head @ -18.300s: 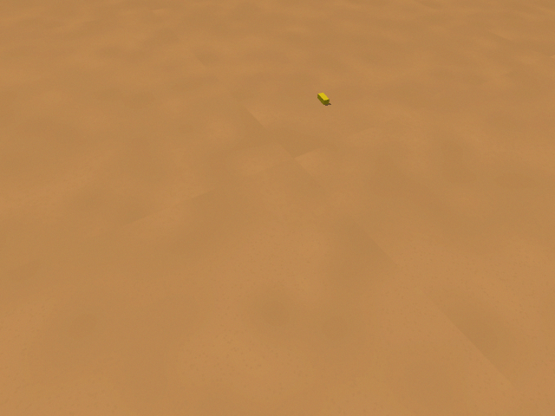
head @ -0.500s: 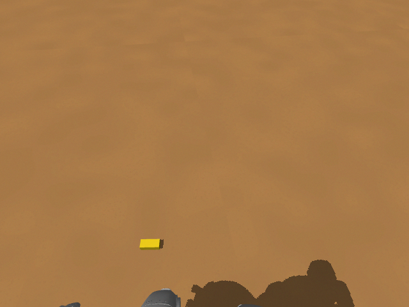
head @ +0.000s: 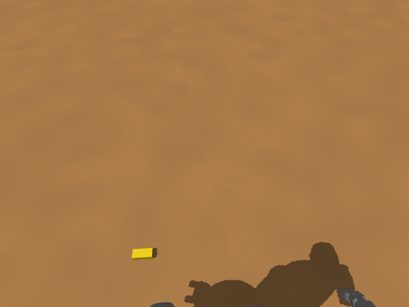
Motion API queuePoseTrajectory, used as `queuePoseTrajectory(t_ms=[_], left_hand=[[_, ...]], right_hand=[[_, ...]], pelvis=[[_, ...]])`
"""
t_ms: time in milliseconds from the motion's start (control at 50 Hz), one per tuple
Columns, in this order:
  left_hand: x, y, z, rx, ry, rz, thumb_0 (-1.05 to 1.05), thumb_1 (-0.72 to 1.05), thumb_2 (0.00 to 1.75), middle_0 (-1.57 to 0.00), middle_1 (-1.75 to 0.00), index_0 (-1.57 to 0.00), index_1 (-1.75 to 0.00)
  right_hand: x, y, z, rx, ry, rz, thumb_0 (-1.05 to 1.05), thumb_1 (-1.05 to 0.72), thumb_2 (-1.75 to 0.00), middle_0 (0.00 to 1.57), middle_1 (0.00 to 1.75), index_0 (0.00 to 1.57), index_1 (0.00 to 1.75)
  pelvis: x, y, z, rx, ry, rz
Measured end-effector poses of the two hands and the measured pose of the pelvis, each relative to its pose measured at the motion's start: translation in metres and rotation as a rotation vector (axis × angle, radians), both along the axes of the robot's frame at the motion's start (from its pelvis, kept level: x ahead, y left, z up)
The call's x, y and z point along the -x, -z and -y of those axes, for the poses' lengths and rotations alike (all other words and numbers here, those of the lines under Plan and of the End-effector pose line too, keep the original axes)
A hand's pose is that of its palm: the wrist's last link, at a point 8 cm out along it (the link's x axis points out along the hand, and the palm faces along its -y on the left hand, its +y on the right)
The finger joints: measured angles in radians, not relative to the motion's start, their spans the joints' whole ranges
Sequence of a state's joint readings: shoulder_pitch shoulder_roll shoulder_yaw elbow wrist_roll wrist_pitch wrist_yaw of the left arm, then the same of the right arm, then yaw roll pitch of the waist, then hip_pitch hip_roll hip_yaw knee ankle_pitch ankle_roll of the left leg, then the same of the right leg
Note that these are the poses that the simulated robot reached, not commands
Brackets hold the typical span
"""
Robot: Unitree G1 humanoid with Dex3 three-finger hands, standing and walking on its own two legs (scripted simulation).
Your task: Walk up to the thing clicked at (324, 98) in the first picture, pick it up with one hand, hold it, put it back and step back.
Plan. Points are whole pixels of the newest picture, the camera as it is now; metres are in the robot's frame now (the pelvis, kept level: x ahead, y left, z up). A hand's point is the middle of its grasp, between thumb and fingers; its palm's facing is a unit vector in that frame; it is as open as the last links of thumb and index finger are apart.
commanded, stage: walk up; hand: left
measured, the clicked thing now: (143, 253) +0.42 +0.31 -0.74
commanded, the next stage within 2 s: stand in 1.52 s
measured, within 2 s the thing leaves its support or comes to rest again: neither
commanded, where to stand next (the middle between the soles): +0.06 +0.02 m, yaw +3 degrees
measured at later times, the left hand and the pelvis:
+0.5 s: hand out of the picture +0.10 +0.26 -0.13, palm faces -0.03 -0.94 -0.34, open 7.4 cm; pelvis -0.01 +0.01 +0.02, yaw +0 degrees
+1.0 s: hand out of the picture +0.04 +0.27 -0.13, palm faces +0.01 -0.94 -0.35, open 7.4 cm; pelvis -0.01 +0.02 +0.03, yaw +1 degrees
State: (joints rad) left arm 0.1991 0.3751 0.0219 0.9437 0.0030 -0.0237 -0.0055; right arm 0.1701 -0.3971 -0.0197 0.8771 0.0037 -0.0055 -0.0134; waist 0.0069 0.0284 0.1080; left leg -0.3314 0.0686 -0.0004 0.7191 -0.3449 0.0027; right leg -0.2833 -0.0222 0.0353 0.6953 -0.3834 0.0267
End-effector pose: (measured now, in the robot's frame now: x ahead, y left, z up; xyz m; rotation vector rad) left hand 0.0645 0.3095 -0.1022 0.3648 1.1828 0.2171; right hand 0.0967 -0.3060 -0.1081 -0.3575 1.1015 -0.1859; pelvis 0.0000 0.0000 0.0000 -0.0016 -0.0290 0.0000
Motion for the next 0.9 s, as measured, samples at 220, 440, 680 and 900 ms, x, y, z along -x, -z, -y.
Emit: queuePoseTrajectory(t_ms=[220,440,680,900], left_hand=[[-0.037,-0.019,0.009,-0.024,0.029,0.098,0.00,0.90,0.90,-0.21,-0.30,-0.20,-0.30],[-0.036,-0.015,0.009,0.039,0.034,0.082,0.00,0.90,0.90,-0.21,-0.30,-0.20,-0.30],[0.005,-0.005,-0.004,0.064,-0.016,-0.029,0.00,0.90,0.90,-0.20,-0.30,-0.20,-0.30],[0.029,-0.008,-0.009,0.045,-0.063,-0.087,0.00,0.90,0.90,-0.20,-0.30,-0.20,-0.30]], right_hand=[[-0.004,0.006,-0.003,-0.064,0.017,-0.019,0.01,-0.91,-0.90,0.20,0.30,0.20,0.30],[0.039,-0.008,-0.009,-0.039,0.058,-0.114,0.01,-0.91,-0.90,0.20,0.30,0.20,0.30],[0.054,-0.017,-0.020,-0.028,0.073,-0.161,0.01,-0.91,-0.90,0.20,0.30,0.20,0.30],[0.025,-0.014,-0.031,-0.059,0.044,-0.120,0.01,-0.91,-0.90,0.20,0.30,0.20,0.30]], pelvis=[[0.002,-0.007,0.006,-0.022,-0.012,0.016],[0.012,-0.019,-0.005,-0.008,-0.005,0.032],[0.016,-0.026,-0.015,0.002,-0.008,0.024],[0.010,-0.027,-0.016,0.001,-0.017,0.016]])
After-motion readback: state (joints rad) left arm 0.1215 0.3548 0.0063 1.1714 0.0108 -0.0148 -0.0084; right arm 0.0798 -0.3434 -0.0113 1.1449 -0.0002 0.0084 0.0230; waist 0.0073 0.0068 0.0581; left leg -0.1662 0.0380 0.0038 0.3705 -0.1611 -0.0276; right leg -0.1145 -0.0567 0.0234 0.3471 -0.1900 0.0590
